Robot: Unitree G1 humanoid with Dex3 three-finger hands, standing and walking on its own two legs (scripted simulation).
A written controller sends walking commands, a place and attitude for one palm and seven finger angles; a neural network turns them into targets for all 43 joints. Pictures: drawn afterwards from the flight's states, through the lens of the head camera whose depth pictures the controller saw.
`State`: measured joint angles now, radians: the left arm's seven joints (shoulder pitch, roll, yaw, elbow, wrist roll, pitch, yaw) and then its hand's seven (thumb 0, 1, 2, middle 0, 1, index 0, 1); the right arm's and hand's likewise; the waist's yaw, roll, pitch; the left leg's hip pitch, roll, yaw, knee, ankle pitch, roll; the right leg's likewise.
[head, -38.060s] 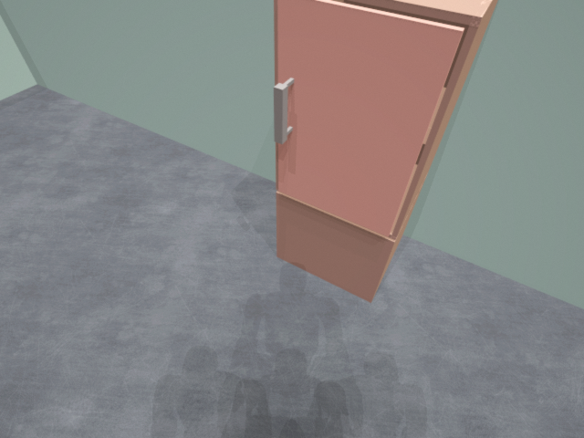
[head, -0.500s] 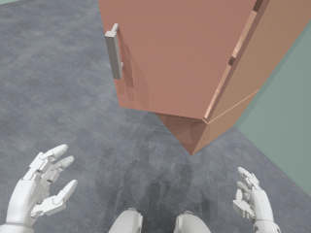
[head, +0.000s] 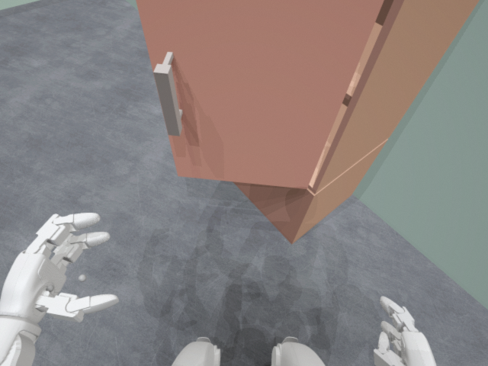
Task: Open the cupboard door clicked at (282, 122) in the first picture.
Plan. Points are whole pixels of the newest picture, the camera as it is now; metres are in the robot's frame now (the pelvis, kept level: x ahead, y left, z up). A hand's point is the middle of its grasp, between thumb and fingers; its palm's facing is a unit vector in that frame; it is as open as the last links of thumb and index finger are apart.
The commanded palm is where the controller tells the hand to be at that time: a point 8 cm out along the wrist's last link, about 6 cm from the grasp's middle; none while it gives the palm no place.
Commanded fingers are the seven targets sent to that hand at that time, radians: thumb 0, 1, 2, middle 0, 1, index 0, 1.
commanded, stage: raise the hand with hooked fingers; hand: left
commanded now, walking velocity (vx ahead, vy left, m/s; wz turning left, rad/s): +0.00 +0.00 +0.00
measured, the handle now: (172, 95) +0.60 +0.19 +0.06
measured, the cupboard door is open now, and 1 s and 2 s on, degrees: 46 46 46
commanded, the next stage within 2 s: move the hooked fingers beside the handle in 1.08 s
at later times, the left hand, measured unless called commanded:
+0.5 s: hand (54, 233) +0.28 +0.29 +0.07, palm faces -0.01 -1.00 -0.04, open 13.9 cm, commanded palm +0.26 +0.34 +0.08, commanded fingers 0.00 -0.50 0.30 -0.30 -1.20 -0.30 -1.20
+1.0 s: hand (63, 221) +0.30 +0.28 +0.07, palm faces -0.01 -1.00 -0.03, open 14.0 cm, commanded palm +0.27 +0.33 +0.08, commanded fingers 0.00 -0.50 0.30 -0.30 -1.20 -0.30 -1.20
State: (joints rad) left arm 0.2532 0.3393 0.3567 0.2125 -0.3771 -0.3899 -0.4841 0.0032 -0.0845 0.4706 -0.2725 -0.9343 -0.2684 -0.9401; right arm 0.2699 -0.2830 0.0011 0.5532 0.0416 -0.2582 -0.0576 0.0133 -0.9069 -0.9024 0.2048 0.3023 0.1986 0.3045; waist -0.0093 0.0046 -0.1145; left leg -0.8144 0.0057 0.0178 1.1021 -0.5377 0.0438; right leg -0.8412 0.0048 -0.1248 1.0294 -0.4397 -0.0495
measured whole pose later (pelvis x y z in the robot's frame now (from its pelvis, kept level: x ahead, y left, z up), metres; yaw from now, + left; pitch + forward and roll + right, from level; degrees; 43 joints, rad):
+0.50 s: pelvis +0.01 +0.02 +0.02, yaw +0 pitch +13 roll -3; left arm 0.02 0.41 0.40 0.37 -0.36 -0.29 -0.52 -0.01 -0.48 0.30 -0.30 -1.19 -0.30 -1.20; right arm 0.28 -0.27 0.05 0.53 0.04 -0.22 -0.06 0.01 -0.90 -0.90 0.21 0.30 0.20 0.30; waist 0.00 0.02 -0.11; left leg -0.73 -0.01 0.03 1.01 -0.51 0.07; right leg -0.75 -0.01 -0.11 0.93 -0.40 -0.02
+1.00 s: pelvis +0.01 +0.01 +0.02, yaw +0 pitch +13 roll -2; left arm -0.02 0.42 0.43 0.44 -0.36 -0.30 -0.54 -0.01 -0.49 0.30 -0.30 -1.20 -0.30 -1.20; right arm 0.30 -0.28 0.04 0.53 0.04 -0.19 -0.05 0.01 -0.91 -0.90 0.21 0.30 0.20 0.30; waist -0.01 0.01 -0.11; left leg -0.71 0.00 0.03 0.98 -0.49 0.06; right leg -0.74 0.00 -0.11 0.90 -0.39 -0.03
